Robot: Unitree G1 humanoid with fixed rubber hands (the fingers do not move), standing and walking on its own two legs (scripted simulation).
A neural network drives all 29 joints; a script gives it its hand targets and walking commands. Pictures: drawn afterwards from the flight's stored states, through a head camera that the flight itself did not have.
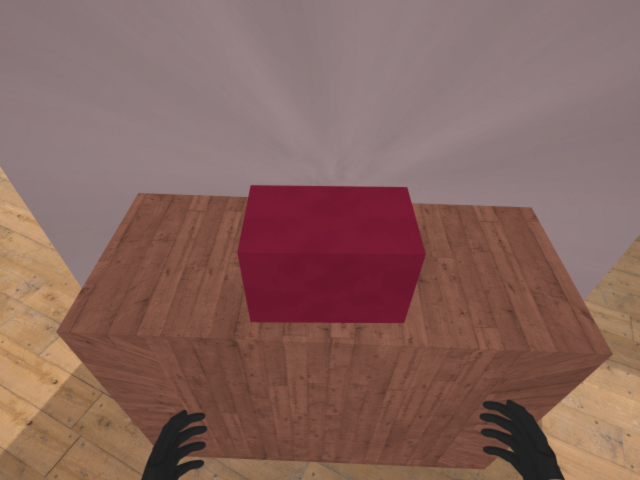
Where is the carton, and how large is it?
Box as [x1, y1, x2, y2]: [237, 185, 425, 322]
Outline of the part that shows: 250,186 237,251 250,321 404,321 425,254 406,187 275,185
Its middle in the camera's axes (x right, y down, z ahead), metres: +0.02 +0.02 +0.67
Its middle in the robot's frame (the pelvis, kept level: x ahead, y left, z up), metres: +0.50 +0.03 -0.02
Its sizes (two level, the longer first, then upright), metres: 0.271 0.160 0.178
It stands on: a pedestal, 0.67 m high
